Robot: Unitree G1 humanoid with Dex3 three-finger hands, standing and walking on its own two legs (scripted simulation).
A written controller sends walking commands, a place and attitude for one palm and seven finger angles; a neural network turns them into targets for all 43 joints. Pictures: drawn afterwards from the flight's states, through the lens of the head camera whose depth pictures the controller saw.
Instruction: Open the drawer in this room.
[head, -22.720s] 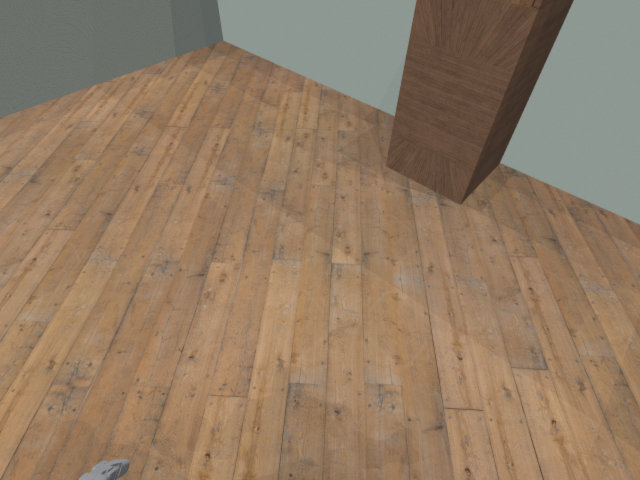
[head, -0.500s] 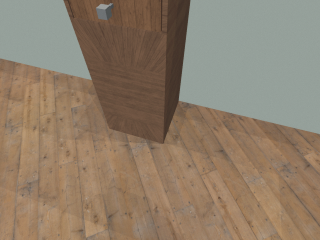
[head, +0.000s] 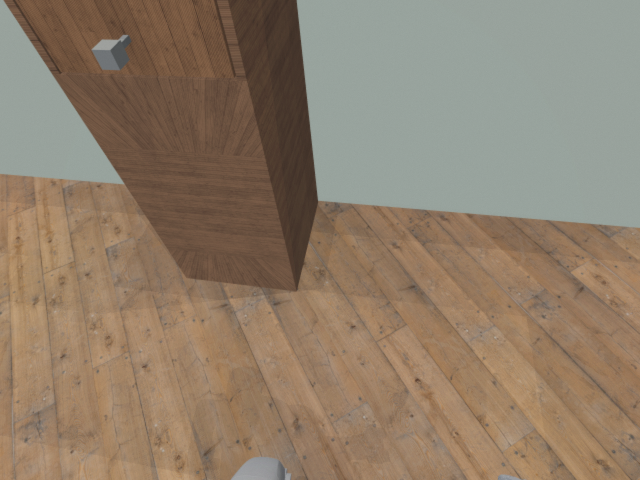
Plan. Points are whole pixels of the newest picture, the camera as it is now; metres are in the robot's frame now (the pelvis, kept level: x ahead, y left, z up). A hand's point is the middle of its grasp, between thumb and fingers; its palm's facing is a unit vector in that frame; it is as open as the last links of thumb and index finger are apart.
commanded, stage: take the last steps up to it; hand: left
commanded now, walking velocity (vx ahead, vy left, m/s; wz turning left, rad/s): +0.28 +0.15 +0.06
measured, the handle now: (116, 49) +0.76 +0.44 +0.14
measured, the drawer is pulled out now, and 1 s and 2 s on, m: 0.00 0.00 0.00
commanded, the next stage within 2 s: come to a stop and stand still in 0.70 s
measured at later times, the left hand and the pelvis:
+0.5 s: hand out of the picture +0.02 +0.29 -0.18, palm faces +0.07 -0.98 -0.21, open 7.4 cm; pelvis +0.06 +0.10 -0.01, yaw -1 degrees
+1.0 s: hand (183, 363) +0.30 +0.28 -0.17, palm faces +0.06 -0.97 -0.22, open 7.3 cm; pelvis +0.20 +0.12 -0.01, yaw +2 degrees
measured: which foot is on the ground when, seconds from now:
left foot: up 0.00-0.38, down 0.40-0.88, up 0.90-1.00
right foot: down 0.00-0.40, up 0.42-0.84, down 0.86-1.00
